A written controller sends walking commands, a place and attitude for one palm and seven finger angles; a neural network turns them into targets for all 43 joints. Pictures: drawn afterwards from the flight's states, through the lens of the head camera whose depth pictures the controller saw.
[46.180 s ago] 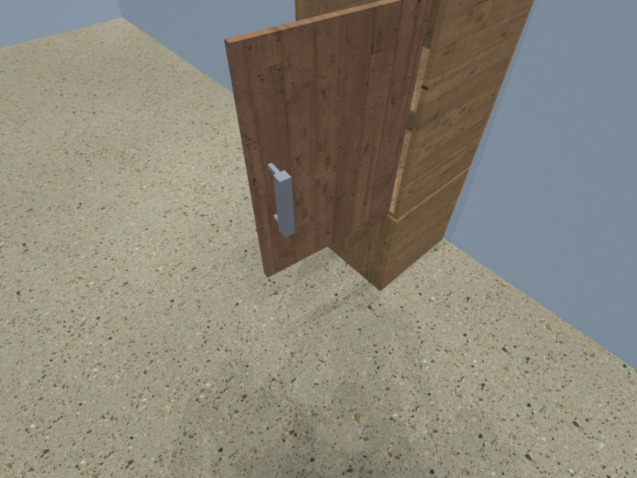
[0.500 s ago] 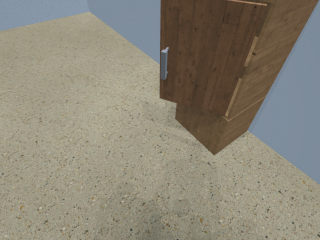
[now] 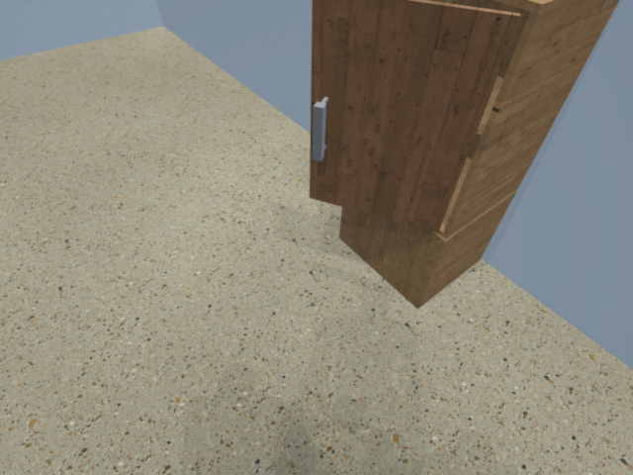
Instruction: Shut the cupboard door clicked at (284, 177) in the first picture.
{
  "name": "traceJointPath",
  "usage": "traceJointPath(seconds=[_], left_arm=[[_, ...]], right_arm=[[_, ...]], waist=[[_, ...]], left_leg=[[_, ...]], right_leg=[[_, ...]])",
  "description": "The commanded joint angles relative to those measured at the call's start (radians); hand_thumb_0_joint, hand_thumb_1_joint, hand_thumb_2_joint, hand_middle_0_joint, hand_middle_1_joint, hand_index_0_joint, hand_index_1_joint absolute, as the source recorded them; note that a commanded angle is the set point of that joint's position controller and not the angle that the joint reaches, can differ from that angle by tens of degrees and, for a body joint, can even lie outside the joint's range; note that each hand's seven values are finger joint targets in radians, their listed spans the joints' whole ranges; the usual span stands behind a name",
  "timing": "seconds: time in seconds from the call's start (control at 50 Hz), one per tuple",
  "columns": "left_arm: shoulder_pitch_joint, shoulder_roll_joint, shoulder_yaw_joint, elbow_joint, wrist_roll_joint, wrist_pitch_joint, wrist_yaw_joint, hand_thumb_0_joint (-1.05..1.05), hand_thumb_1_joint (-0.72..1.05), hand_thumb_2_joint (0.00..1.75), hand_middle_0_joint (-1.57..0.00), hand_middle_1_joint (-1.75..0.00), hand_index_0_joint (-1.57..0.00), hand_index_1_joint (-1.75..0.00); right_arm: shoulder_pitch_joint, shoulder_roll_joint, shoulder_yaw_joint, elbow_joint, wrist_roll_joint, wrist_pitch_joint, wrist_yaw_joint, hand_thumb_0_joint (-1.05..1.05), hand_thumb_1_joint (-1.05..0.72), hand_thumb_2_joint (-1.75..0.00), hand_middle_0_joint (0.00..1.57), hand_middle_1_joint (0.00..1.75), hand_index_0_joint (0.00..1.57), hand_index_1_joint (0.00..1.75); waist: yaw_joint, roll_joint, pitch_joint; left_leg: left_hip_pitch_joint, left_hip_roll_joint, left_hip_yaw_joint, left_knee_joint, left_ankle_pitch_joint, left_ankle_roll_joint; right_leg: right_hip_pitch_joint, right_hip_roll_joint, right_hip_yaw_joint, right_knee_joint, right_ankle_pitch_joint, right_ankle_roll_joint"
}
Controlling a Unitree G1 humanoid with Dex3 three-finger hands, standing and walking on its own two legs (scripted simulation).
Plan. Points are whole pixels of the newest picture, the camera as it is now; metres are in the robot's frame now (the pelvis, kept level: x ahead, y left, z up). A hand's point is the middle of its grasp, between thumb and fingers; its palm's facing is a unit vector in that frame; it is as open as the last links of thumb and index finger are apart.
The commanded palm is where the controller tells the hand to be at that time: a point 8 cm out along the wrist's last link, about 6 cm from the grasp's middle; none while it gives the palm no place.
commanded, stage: look to check the result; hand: left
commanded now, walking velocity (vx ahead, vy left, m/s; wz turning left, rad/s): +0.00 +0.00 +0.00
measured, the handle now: (321, 129) +0.94 +0.03 -0.07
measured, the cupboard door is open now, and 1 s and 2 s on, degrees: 31 31 31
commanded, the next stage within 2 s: walk to a spot facing it in 0.44 s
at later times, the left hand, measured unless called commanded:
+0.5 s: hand out of the picture -0.01 +0.18 -0.18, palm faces +0.02 -0.98 -0.19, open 7.4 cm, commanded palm none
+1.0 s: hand out of the picture +0.03 +0.22 -0.21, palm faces +0.21 -0.96 -0.20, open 7.4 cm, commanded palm none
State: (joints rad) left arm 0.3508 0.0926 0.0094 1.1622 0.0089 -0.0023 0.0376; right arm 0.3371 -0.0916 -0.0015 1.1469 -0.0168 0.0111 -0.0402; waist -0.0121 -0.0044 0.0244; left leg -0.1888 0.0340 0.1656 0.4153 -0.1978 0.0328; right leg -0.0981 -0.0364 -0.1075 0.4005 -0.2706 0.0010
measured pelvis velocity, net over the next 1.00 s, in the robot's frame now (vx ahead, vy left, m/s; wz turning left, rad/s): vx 0.06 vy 0.03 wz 0.19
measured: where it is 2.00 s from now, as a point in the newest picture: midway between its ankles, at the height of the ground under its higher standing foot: outside the picture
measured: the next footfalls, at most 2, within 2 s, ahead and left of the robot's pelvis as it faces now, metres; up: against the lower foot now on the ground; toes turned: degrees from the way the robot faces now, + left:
right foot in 1.26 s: +0.26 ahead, -0.07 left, +0.00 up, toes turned +12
left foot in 1.56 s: +0.21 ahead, +0.16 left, +0.00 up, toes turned +6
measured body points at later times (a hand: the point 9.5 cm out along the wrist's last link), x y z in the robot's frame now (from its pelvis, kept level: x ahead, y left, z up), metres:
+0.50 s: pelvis +0.01 +0.01 +0.00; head +0.02 +0.01 +0.45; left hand -0.01 +0.23 -0.16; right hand -0.01 -0.21 -0.16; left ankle +0.02 +0.09 -0.74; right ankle -0.03 -0.11 -0.74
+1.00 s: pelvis +0.06 +0.03 -0.03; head +0.10 +0.05 +0.42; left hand +0.02 +0.27 -0.19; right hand +0.10 -0.21 -0.17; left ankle +0.05 +0.12 -0.74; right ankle -0.02 -0.11 -0.70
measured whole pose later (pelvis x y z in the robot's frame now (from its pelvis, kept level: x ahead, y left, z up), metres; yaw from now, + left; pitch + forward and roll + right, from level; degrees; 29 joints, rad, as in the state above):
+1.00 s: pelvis +0.06 +0.03 -0.03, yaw +11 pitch +0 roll +0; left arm 0.29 0.20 0.08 1.03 0.02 0.04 0.00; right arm 0.31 -0.19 -0.04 0.98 -0.04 0.01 0.00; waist -0.04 -0.04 0.09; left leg -0.36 0.01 0.11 0.72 -0.35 0.05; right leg -0.28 -0.12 -0.12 0.99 -0.55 0.04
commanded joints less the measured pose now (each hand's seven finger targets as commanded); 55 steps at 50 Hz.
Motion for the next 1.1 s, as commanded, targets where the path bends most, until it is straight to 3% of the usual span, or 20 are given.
traceJointPath(seconds=[0.0,0.5,0.58,0.66,0.72,0.76,0.78,0.8,0.82,0.84,0.86,0.88,0.9,0.92,0.94,0.96,0.98,1.0,1.02,1.08], left_arm=[[0.098,0.092,0.012,-0.01,0.005,-0.007,0.01,0.0,0.9,0.9,-0.2,-0.3,-0.2,-0.3],[0.016,0.163,0.024,-0.034,0.008,-0.009,0.004,0.0,0.9,0.9,-0.2,-0.3,-0.2,-0.3],[0.012,0.14,0.022,-0.031,0.004,-0.004,0.005,0.0,0.9,0.9,-0.2,-0.3,-0.2,-0.3],[0.006,0.17,0.045,-0.064,0.009,0.006,0.002,0.0,0.9,0.9,-0.2,-0.3,-0.2,-0.3],[0.006,0.202,0.068,-0.097,0.015,0.011,-0.006,0.0,0.9,0.9,-0.2,-0.3,-0.2,-0.3],[0.024,0.238,0.086,-0.118,0.02,0.01,-0.005,0.0,0.9,0.9,-0.2,-0.3,-0.2,-0.3],[0.032,0.244,0.091,-0.13,0.021,0.007,-0.004,0.0,0.9,0.9,-0.2,-0.3,-0.2,-0.3],[0.034,0.243,0.093,-0.138,0.025,0.0,-0.001,0.0,0.9,0.9,-0.2,-0.3,-0.2,-0.3],[0.002,0.252,0.1,-0.15,0.029,-0.008,0.0,0.0,0.9,0.9,-0.2,-0.3,-0.2,-0.3],[-0.027,0.262,0.103,-0.162,0.032,-0.013,-0.002,0.0,0.9,0.9,-0.2,-0.3,-0.2,-0.3],[-0.062,0.276,0.108,-0.175,0.029,-0.014,-0.006,0.0,0.9,0.9,-0.2,-0.3,-0.2,-0.3],[-0.075,0.287,0.108,-0.191,0.016,-0.011,-0.014,0.0,0.9,0.9,-0.2,-0.3,-0.2,-0.3],[-0.071,0.24,0.103,-0.22,0.007,-0.006,-0.029,0.0,0.9,0.9,-0.2,-0.3,-0.2,-0.3],[-0.142,0.204,0.086,-0.289,0.001,-0.005,-0.035,0.0,0.9,0.9,-0.2,-0.3,-0.2,-0.3],[-0.217,0.217,0.087,-0.315,0.016,-0.001,-0.029,0.0,0.9,0.9,-0.2,-0.3,-0.2,-0.3],[-0.24,0.193,0.087,-0.321,0.013,-0.002,-0.028,0.0,0.9,0.9,-0.2,-0.3,-0.2,-0.3],[-0.242,0.193,0.088,-0.312,0.015,-0.004,-0.032,0.0,0.9,0.9,-0.2,-0.3,-0.2,-0.3],[-0.224,0.197,0.089,-0.305,0.016,-0.009,-0.04,0.0,0.9,0.9,-0.2,-0.3,-0.2,-0.3],[-0.196,0.186,0.087,-0.29,0.017,-0.008,-0.043,0.0,0.9,0.9,-0.2,-0.3,-0.2,-0.3],[-0.123,0.14,0.059,-0.247,0.013,0.001,-0.034,0.0,0.9,0.9,-0.2,-0.3,-0.2,-0.3]], right_arm=[[0.082,-0.092,-0.017,-0.018,0.004,-0.011,-0.002,0.0,-0.9,-0.9,0.2,0.3,0.2,0.3],[0.016,-0.167,-0.026,-0.034,0.005,-0.022,0.002,0.0,-0.9,-0.9,0.2,0.3,0.2,0.3],[0.016,-0.136,-0.017,-0.03,0.0,-0.016,0.005,0.0,-0.9,-0.9,0.2,0.3,0.2,0.3],[0.005,-0.153,-0.028,-0.06,-0.005,0.001,0.012,0.0,-0.9,-0.9,0.2,0.3,0.2,0.3],[-0.017,-0.158,-0.039,-0.103,-0.01,0.009,0.02,0.0,-0.9,-0.9,0.2,0.3,0.2,0.3],[-0.041,-0.136,-0.042,-0.141,-0.01,0.012,0.028,0.0,-0.9,-0.9,0.2,0.3,0.2,0.3],[-0.083,-0.136,-0.047,-0.17,-0.011,0.014,0.032,0.0,-0.9,-0.9,0.2,0.3,0.2,0.3],[-0.122,-0.147,-0.053,-0.202,-0.01,0.012,0.036,0.0,-0.9,-0.9,0.2,0.3,0.2,0.3],[-0.143,-0.144,-0.056,-0.225,-0.004,0.006,0.042,0.0,-0.9,-0.9,0.2,0.3,0.2,0.3],[-0.136,-0.144,-0.055,-0.237,-0.001,0.0,0.048,0.0,-0.9,-0.9,0.2,0.3,0.2,0.3],[-0.077,-0.146,-0.053,-0.232,-0.002,-0.004,0.054,0.0,-0.9,-0.9,0.2,0.3,0.2,0.3],[0.021,-0.163,-0.054,-0.2,-0.008,-0.008,0.056,0.0,-0.9,-0.9,0.2,0.3,0.2,0.3],[0.149,-0.253,-0.077,-0.171,-0.018,-0.016,0.051,0.0,-0.9,-0.9,0.2,0.3,0.2,0.3],[0.253,-0.341,-0.101,-0.144,-0.028,-0.016,0.032,0.0,-0.9,-0.9,0.2,0.3,0.2,0.3],[0.25,-0.345,-0.098,-0.134,-0.022,-0.011,0.027,0.0,-0.9,-0.9,0.2,0.3,0.2,0.3],[0.181,-0.335,-0.093,-0.17,-0.023,-0.015,0.02,0.0,-0.9,-0.9,0.2,0.3,0.2,0.3],[0.106,-0.301,-0.084,-0.191,-0.024,-0.022,0.017,0.0,-0.9,-0.9,0.2,0.3,0.2,0.3],[0.062,-0.28,-0.077,-0.202,-0.021,-0.033,0.014,0.0,-0.9,-0.9,0.2,0.3,0.2,0.3],[0.04,-0.272,-0.072,-0.206,-0.019,-0.041,0.009,0.0,-0.9,-0.9,0.2,0.3,0.2,0.3],[0.027,-0.235,-0.054,-0.184,-0.011,-0.051,-0.007,0.0,-0.9,-0.9,0.2,0.3,0.2,0.3]], waist=[[-0.001,0.008,0.099],[0.0,0.003,0.071],[-0.005,0.01,0.061],[0.0,0.005,0.094],[0.012,-0.042,0.117],[0.03,-0.18,0.125],[0.047,-0.219,0.138],[0.052,-0.205,0.147],[0.037,-0.16,0.158],[0.02,-0.127,0.145],[-0.017,-0.089,0.101],[-0.054,-0.019,0.044],[-0.102,0.251,0.006],[-0.14,0.44,-0.009],[-0.138,0.228,-0.005],[-0.104,0.172,0.037],[-0.077,0.147,0.074],[-0.05,0.092,0.061],[-0.031,0.077,0.034],[-0.005,0.091,-0.066]], left_leg=[[0.013,0.089,-0.131,-0.105,0.017,0.006],[0.059,0.101,-0.137,-0.114,0.111,0.01],[0.043,0.086,-0.14,-0.102,0.073,0.002],[-0.054,0.071,-0.164,-0.06,-0.053,0.01],[-0.178,0.033,-0.153,0.02,-0.198,0.009],[-0.298,-0.019,-0.068,0.237,-0.202,-0.013],[-0.358,-0.008,-0.062,0.378,-0.271,-0.022],[-0.413,0.022,-0.074,0.476,-0.321,-0.024],[-0.43,0.066,-0.112,0.475,-0.344,-0.025],[-0.392,0.08,-0.119,0.395,-0.343,-0.023],[-0.269,0.071,-0.095,0.258,-0.277,-0.019],[-0.056,0.009,-0.038,0.136,-0.137,-0.009],[0.12,0.113,-0.318,-0.008,-0.026,0.07],[0.254,0.33,-0.714,-0.117,0.122,0.192],[0.163,0.346,-0.705,-0.152,-0.065,0.198],[0.057,0.333,-0.705,-0.169,-0.173,0.192],[-0.02,0.3,-0.657,-0.186,-0.195,0.177],[-0.027,0.263,-0.602,-0.182,-0.148,0.162],[0.011,0.234,-0.532,-0.161,-0.002,0.15],[0.115,0.192,-0.354,-0.083,0.382,0.154]], right_leg=[[-0.118,-0.071,0.094,-0.09,0.075,-0.035],[-0.088,-0.078,0.092,-0.088,0.123,-0.028],[-0.073,-0.088,0.071,-0.071,0.096,-0.019],[-0.092,-0.104,0.034,-0.019,-0.05,-0.022],[-0.08,-0.156,0.063,-0.042,-0.224,-0.049],[-0.025,-0.281,0.169,-0.13,-0.313,-0.114],[-0.017,-0.352,0.214,-0.174,-0.288,-0.155],[0.004,-0.4,0.231,-0.183,-0.205,-0.182],[0.017,-0.435,0.196,-0.15,-0.103,-0.185],[0.021,-0.427,0.129,-0.08,-0.005,-0.162],[-0.007,-0.389,0.038,0.026,0.063,-0.117],[-0.106,-0.31,-0.059,0.177,0.095,-0.065],[-0.305,-0.149,-0.152,0.484,-0.001,0.017],[-0.578,-0.025,-0.078,0.738,-0.379,0.06],[-0.575,-0.05,0.06,0.811,-0.353,0.028],[-0.586,-0.071,0.089,0.828,-0.28,0.023],[-0.573,-0.088,0.119,0.819,-0.195,0.026],[-0.551,-0.085,0.125,0.788,-0.13,0.032],[-0.541,-0.078,0.12,0.746,-0.092,0.043],[-0.435,-0.054,0.098,0.548,-0.057,0.048]])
